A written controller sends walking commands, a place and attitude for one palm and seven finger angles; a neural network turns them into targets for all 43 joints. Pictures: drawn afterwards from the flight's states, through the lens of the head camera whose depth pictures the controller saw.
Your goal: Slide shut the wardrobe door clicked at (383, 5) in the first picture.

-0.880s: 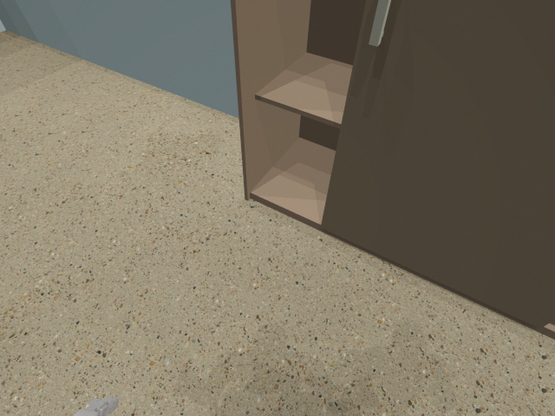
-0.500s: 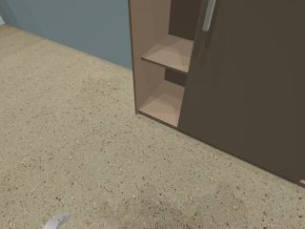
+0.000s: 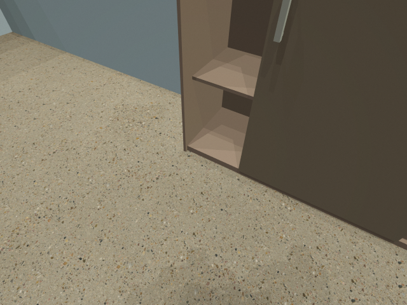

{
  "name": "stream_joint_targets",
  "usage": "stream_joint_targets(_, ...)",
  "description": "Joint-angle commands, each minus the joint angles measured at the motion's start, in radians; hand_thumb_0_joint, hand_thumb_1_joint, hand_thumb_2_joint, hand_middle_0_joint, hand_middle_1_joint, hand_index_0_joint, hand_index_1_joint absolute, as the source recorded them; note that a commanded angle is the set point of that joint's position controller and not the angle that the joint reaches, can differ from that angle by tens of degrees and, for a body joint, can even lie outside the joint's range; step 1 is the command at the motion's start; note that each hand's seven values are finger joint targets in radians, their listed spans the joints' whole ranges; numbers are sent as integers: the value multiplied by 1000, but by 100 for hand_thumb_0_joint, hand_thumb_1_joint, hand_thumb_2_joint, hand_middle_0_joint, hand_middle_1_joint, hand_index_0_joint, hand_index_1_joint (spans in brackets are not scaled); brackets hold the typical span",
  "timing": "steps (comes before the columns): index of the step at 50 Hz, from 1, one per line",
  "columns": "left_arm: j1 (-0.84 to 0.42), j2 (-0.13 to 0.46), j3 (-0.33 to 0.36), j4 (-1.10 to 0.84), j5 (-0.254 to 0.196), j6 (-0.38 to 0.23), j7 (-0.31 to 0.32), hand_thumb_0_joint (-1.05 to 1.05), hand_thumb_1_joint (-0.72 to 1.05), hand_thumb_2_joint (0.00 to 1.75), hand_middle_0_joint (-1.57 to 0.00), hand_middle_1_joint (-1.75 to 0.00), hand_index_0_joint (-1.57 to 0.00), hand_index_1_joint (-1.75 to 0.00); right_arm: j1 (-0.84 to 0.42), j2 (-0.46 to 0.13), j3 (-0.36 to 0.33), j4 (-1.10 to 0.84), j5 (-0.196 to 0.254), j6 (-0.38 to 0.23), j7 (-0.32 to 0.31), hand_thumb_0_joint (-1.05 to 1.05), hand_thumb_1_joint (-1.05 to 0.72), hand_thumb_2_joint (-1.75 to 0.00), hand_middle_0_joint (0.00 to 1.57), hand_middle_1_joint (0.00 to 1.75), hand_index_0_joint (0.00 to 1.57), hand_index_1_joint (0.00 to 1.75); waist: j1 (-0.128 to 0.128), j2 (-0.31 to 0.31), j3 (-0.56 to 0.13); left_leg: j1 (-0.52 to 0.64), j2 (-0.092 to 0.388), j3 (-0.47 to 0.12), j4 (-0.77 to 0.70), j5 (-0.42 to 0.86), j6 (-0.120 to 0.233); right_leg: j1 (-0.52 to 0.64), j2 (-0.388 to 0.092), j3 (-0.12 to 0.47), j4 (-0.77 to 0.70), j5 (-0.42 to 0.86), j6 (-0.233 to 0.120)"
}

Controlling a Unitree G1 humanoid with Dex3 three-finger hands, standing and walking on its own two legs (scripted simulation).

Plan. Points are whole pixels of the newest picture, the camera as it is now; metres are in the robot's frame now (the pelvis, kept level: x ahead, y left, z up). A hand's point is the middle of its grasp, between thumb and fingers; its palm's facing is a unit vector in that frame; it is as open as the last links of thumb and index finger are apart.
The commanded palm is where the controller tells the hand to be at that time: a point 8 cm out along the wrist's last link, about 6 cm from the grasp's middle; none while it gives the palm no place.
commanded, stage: stand and wait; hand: right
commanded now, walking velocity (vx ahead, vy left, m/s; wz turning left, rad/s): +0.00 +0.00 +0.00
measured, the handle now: (287, 6) +0.97 -0.22 +0.22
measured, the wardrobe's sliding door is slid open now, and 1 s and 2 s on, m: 0.39 0.39 0.39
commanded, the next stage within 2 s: look at it before walking up in 0.16 s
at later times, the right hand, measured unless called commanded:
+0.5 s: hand out of the picture +0.06 -0.25 -0.16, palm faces -0.03 +0.95 -0.32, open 7.4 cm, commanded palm none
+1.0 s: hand out of the picture +0.07 -0.25 -0.16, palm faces -0.04 +0.94 -0.33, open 7.4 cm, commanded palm none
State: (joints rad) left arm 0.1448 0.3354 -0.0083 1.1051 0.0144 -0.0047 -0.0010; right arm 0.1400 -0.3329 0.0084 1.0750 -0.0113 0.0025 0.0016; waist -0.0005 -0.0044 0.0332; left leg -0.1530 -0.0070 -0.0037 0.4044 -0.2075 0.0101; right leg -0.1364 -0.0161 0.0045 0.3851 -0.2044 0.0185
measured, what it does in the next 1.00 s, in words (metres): stands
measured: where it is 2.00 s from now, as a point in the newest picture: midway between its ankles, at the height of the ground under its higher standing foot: outside the picture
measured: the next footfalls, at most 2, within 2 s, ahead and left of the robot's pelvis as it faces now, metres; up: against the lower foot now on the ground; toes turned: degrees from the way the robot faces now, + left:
right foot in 1.84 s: +0.27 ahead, -0.07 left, +0.00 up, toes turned +23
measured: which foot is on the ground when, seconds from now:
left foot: down 0.00-1.00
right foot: down 0.00-1.00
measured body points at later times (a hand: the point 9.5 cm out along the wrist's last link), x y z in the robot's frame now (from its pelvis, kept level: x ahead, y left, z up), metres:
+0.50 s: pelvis -0.01 -0.01 +0.00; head -0.01 -0.01 +0.45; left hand +0.06 +0.29 -0.14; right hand +0.06 -0.30 -0.13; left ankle +0.01 +0.11 -0.74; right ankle +0.00 -0.13 -0.74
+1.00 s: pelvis +0.00 -0.01 +0.00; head +0.01 -0.01 +0.45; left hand +0.08 +0.28 -0.13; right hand +0.07 -0.30 -0.14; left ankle +0.01 +0.11 -0.74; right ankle +0.01 -0.13 -0.74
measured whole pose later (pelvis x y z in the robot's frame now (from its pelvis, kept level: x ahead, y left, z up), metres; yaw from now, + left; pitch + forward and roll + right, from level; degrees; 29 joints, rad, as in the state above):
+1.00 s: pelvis +0.00 -0.01 +0.00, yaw +2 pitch -2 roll +0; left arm 0.12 0.31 0.00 1.09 0.01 -0.01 0.01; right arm 0.16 -0.33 0.00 1.07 -0.01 0.02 -0.01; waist -0.02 0.01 0.04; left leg -0.19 -0.01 -0.04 0.42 -0.20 0.00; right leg -0.16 -0.02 -0.03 0.40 -0.22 0.01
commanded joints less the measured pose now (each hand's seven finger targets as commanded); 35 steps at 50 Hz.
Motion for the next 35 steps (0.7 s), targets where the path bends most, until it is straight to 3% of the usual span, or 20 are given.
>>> stream_joint_targets(1,-51,185,41,-60,-3,-20,13,0,90,90,-20,-30,-20,-30,-40,-204,-42,-64,1,-25,-14,0,-90,-90,20,30,20,30,-3,29,-33,-23,122,-122,-109,-4,22,-19,-89,84,-62,49,-39)
stream_joint_targets(35,-56,194,42,-51,-6,-27,13,0,90,90,-20,-30,-20,-30,-22,-202,-39,-47,-1,-29,-13,0,-90,-90,20,30,20,30,-3,7,-42,-12,120,-109,-105,64,14,-10,-98,94,-79,83,-42)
